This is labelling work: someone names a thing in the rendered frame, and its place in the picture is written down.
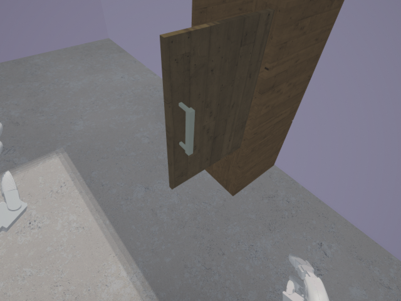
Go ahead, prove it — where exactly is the left robot hand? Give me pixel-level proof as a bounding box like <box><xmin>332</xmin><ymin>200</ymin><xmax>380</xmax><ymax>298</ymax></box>
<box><xmin>0</xmin><ymin>123</ymin><xmax>28</xmax><ymax>232</ymax></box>

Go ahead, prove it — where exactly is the handle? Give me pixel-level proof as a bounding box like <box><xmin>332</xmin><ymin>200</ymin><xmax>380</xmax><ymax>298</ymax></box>
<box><xmin>179</xmin><ymin>102</ymin><xmax>195</xmax><ymax>156</ymax></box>

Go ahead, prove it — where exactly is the cupboard door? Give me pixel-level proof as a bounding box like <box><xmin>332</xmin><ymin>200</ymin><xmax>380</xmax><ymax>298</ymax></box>
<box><xmin>160</xmin><ymin>8</ymin><xmax>275</xmax><ymax>189</ymax></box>

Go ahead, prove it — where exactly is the right robot hand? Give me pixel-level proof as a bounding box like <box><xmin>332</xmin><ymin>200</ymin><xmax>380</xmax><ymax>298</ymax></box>
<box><xmin>283</xmin><ymin>253</ymin><xmax>329</xmax><ymax>301</ymax></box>

